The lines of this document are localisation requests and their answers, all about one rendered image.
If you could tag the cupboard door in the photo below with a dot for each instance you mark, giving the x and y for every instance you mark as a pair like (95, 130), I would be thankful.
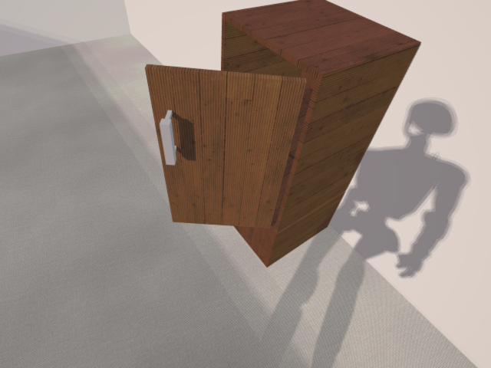
(233, 133)

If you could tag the handle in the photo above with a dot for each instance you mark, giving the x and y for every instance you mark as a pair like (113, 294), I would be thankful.
(169, 147)

